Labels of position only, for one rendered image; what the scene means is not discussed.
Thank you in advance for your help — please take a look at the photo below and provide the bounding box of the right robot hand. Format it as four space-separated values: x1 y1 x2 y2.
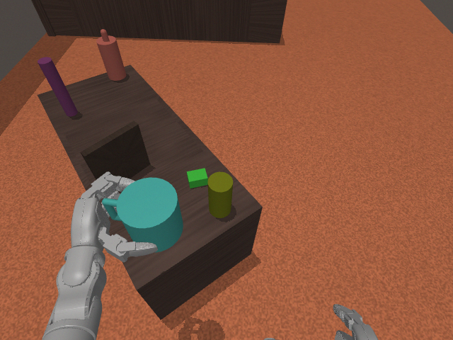
333 304 378 340

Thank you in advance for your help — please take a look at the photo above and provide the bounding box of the left robot hand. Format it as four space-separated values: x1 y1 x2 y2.
71 171 158 263

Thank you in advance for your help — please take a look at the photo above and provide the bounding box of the bed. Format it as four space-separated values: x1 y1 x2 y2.
31 0 287 43

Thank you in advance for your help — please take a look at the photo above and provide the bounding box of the left robot arm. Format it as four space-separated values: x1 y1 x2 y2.
42 245 107 340

